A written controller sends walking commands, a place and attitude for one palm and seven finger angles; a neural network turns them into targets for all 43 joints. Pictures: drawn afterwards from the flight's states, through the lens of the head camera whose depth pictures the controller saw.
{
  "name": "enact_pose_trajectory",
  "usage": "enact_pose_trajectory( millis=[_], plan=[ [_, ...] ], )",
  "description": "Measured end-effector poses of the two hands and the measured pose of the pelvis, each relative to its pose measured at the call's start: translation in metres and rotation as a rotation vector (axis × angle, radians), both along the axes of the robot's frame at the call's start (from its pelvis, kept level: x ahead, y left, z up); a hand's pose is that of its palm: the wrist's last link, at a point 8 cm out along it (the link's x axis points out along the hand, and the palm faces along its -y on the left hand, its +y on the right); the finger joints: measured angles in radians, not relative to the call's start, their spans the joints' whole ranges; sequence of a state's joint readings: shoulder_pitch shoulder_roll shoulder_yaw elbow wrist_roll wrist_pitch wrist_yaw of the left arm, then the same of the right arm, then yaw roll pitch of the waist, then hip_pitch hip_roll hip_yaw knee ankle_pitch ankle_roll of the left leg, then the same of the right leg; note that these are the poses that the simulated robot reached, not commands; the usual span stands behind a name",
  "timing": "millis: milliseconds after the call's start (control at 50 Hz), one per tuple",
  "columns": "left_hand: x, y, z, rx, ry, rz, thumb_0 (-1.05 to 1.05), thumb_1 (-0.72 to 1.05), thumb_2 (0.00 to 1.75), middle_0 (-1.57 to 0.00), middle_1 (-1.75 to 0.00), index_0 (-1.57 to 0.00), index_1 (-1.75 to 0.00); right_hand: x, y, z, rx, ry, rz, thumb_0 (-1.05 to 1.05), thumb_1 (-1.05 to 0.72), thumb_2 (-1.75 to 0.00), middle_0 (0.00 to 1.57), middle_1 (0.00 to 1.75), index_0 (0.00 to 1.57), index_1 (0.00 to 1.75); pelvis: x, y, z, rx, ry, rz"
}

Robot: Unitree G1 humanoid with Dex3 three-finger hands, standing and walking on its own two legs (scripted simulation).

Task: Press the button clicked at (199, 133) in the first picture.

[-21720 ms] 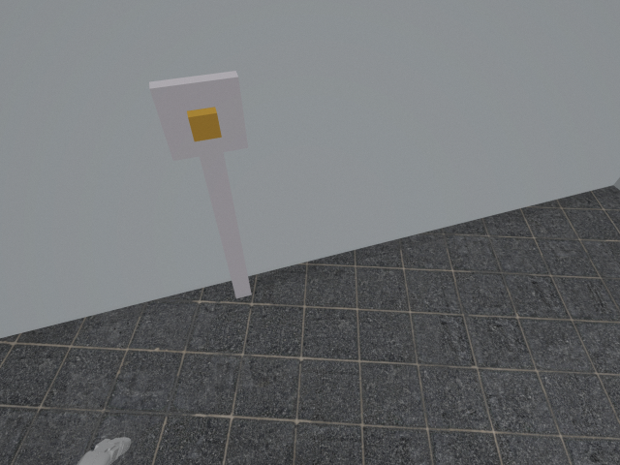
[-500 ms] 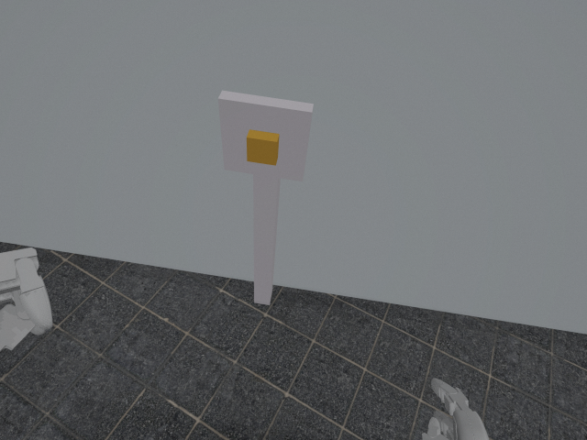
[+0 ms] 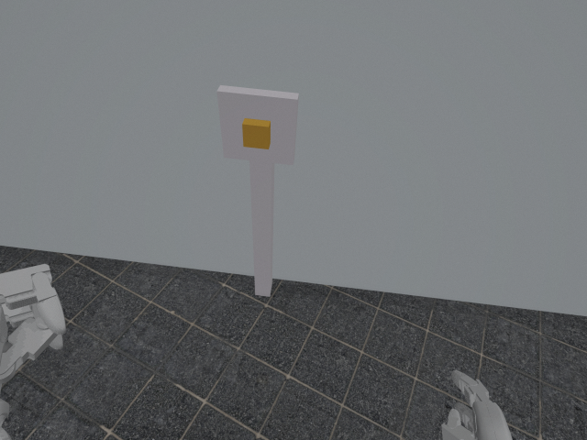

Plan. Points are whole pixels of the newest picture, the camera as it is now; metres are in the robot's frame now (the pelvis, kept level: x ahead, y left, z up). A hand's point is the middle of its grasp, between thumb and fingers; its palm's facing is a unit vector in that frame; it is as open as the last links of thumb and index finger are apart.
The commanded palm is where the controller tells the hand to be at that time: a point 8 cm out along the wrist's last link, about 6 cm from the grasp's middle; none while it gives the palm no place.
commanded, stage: stop stepping back and stand still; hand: left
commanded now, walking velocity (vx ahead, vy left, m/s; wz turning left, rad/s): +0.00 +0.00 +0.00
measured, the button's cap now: (257, 133) +0.76 +0.14 +0.01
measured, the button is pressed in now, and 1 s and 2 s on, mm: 0 0 0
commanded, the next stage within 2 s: let the arm hang, fingers relaxed in 0.84 s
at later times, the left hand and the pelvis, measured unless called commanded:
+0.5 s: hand out of the picture +0.11 +0.26 +0.16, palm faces +0.41 -0.83 -0.38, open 3.1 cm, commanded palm +0.03 +0.30 +0.18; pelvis -0.09 +0.01 +0.01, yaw +2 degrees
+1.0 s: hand out of the picture +0.07 +0.27 +0.12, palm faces +0.27 -0.83 -0.48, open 3.1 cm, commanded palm none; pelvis -0.13 +0.03 +0.00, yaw +2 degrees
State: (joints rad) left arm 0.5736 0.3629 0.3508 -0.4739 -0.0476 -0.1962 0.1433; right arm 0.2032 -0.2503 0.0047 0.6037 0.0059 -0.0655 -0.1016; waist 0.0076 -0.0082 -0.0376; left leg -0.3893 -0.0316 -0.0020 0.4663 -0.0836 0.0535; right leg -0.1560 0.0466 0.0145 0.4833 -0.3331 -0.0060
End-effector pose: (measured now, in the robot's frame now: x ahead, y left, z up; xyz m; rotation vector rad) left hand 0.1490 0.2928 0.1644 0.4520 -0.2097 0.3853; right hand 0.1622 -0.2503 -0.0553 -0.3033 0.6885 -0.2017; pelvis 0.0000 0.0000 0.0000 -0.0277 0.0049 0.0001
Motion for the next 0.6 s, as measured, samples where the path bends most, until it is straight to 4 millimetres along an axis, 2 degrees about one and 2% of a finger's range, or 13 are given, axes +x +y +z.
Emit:
enact_pose_trajectory(
  millis=[40, 80, 180, 240, 280, 340, 400, 440, 480, 560, 600],
  plan=[
    [-0.006, -0.006, -0.004, -0.007, 0.022, -0.028, 0.02, 0.89, 0.90, -1.31, -1.50, -1.31, -1.50, -0.012, 0.005, 0.003, 0.001, -0.008, 0.009, 0.01, -0.90, -0.90, 0.20, 0.30, 0.21, 0.30, -0.012, 0.000, 0.001, 0.002, -0.002, 0.006],
    [-0.016, -0.014, 0.001, 0.011, 0.026, -0.066, 0.02, 0.89, 0.90, -1.31, -1.50, -1.30, -1.50, -0.023, 0.010, 0.005, 0.009, -0.013, 0.024, 0.01, -0.90, -0.90, 0.20, 0.30, 0.21, 0.30, -0.023, -0.002, 0.003, 0.002, -0.001, 0.021],
    [-0.056, -0.024, 0.030, 0.120, -0.024, -0.130, 0.02, 0.89, 0.90, -1.31, -1.50, -1.30, -1.50, -0.047, 0.021, 0.000, 0.039, -0.010, 0.064, 0.01, -0.90, -0.90, 0.21, 0.30, 0.21, 0.30, -0.046, -0.003, 0.001, -0.013, -0.012, 0.046],
    [-0.079, -0.014, 0.037, 0.143, -0.074, -0.094, 0.02, 0.88, 0.90, -1.31, -1.50, -1.31, -1.50, -0.060, 0.023, -0.010, 0.043, 0.012, 0.043, 0.01, -0.90, -0.90, 0.21, 0.30, 0.21, 0.31, -0.049, 0.003, -0.003, -0.026, -0.027, 0.029],
    [-0.087, -0.001, 0.033, 0.125, -0.109, -0.036, 0.02, 0.88, 0.90, -1.31, -1.50, -1.31, -1.50, -0.068, 0.025, -0.018, 0.037, 0.023, 0.021, 0.01, -0.90, -0.90, 0.21, 0.30, 0.21, 0.31, -0.048, 0.009, -0.007, -0.039, -0.027, 0.034],
    [-0.087, 0.020, 0.018, 0.046, -0.127, 0.054, 0.01, 0.88, 0.90, -1.31, -1.50, -1.31, -1.50, -0.079, 0.032, -0.023, 0.031, 0.040, 0.014, 0.01, -0.90, -0.90, 0.21, 0.30, 0.21, 0.31, -0.056, 0.017, -0.007, -0.023, -0.047, 0.035],
    [-0.080, 0.029, 0.002, -0.010, -0.065, 0.095, 0.01, 0.89, 0.90, -1.31, -1.50, -1.31, -1.50, -0.090, 0.043, -0.018, 0.051, 0.026, 0.024, 0.02, -0.90, -0.90, 0.21, 0.30, 0.21, 0.30, -0.068, 0.020, -0.001, -0.005, -0.047, 0.025],
    [-0.076, 0.024, 0.001, -0.020, -0.031, 0.074, 0.02, 0.89, 0.90, -1.31, -1.50, -1.31, -1.50, -0.096, 0.050, -0.013, 0.071, 0.020, 0.037, 0.02, -0.90, -0.90, 0.21, 0.30, 0.21, 0.30, -0.076, 0.018, 0.004, 0.002, -0.037, 0.032],
    [-0.077, 0.012, 0.008, -0.005, -0.027, 0.022, 0.02, 0.89, 0.90, -1.31, -1.50, -1.31, -1.50, -0.102, 0.056, -0.008, 0.088, 0.015, 0.058, 0.02, -0.90, -0.90, 0.21, 0.30, 0.21, 0.30, -0.083, 0.016, 0.008, 0.006, -0.021, 0.038],
    [-0.094, -0.013, 0.025, 0.085, -0.045, -0.110, 0.02, 0.89, 0.90, -1.31, -1.50, -1.30, -1.50, -0.105, 0.056, -0.008, 0.100, -0.013, 0.086, 0.01, -0.90, -0.90, 0.21, 0.30, 0.21, 0.31, -0.097, 0.011, 0.001, 0.012, 0.005, 0.024],
    [-0.103, -0.017, 0.029, 0.107, -0.039, -0.147, 0.02, 0.89, 0.90, -1.31, -1.50, -1.30, -1.50, -0.107, 0.052, -0.012, 0.093, 0.001, 0.080, 0.01, -0.90, -0.90, 0.21, 0.30, 0.21, 0.31, -0.102, 0.013, -0.001, -0.013, -0.006, 0.027]
  ],
)
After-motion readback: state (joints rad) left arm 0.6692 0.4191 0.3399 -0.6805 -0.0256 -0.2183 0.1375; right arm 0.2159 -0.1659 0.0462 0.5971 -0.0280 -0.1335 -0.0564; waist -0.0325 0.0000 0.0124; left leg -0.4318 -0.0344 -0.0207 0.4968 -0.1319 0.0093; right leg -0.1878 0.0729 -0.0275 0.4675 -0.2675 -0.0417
